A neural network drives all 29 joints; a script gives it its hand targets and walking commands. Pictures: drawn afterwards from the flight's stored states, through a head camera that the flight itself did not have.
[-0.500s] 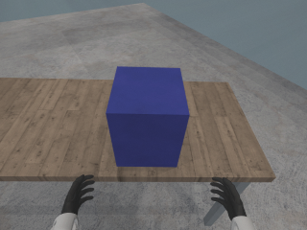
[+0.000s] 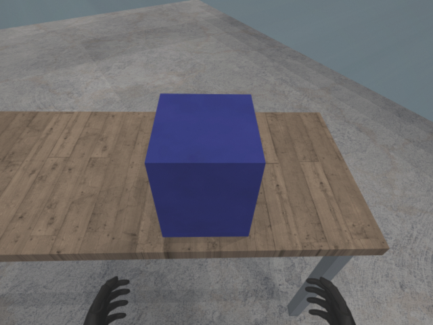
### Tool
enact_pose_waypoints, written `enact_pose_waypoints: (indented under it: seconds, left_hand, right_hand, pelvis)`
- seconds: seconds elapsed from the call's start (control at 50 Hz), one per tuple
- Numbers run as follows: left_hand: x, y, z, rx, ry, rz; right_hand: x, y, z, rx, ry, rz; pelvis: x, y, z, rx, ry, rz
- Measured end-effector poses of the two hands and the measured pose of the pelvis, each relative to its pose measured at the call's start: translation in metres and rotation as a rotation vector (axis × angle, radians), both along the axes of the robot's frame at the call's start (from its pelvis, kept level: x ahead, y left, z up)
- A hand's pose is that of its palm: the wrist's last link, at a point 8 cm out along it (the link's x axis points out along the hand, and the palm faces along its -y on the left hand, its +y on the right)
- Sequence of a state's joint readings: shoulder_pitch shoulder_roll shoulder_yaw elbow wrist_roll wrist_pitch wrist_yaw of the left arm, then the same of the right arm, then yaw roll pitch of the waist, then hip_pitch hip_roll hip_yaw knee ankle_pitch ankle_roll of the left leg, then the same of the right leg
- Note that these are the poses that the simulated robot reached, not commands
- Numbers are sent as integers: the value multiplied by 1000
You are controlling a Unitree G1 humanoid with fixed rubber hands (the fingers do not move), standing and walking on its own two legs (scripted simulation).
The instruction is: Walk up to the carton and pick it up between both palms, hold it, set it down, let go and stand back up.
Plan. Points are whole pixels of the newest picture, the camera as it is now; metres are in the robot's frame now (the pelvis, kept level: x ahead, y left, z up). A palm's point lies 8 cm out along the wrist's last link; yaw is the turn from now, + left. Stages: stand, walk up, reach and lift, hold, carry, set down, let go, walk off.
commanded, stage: let go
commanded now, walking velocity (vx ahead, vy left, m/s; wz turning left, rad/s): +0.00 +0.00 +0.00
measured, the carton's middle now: (205, 167) +0.45 +0.03 +0.04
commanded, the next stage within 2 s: stand in 0.24 s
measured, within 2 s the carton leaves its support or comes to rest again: neither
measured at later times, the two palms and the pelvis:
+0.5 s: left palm out of the picture +0.10 +0.24 -0.11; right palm out of the picture +0.06 -0.26 -0.12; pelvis +0.00 +0.00 -0.01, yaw -2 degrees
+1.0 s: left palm out of the picture +0.01 +0.24 -0.14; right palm out of the picture -0.05 -0.20 -0.15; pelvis -0.01 +0.02 -0.01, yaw -4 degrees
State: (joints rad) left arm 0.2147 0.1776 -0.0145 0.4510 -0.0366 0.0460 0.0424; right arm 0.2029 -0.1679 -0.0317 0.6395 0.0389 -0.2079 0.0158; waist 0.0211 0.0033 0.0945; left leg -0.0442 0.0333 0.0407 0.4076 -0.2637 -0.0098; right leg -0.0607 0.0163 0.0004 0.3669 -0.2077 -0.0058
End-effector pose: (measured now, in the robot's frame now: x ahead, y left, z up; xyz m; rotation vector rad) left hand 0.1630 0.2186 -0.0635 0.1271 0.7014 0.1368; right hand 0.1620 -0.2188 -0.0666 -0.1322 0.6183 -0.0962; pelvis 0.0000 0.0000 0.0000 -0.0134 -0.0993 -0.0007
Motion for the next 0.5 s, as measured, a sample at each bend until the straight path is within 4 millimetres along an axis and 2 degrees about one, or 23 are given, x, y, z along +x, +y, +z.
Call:
enact_pose_waypoints:
  seconds: [0.26, 0.3, 0.38, 0.5]
  left_hand:
    - [-10, -1, -12, 5, 107, -13]
    - [-14, 2, -15, 40, 109, -46]
    - [-33, 11, -30, 57, 162, -67]
    - [-64, 18, -51, 47, 266, -54]
  right_hand:
    - [-11, -5, -13, -26, 76, 6]
    - [-17, -9, -20, -45, 141, 10]
    - [-44, -25, -38, -61, 296, -40]
    - [-98, -41, -54, -73, 445, -115]
  pelvis:
    - [-2, -2, 0, 3, -3, -5]
    - [-2, -3, -2, 1, 22, -10]
    - [-1, -2, -6, -1, 62, -25]
    - [0, 0, -10, 1, 85, -35]
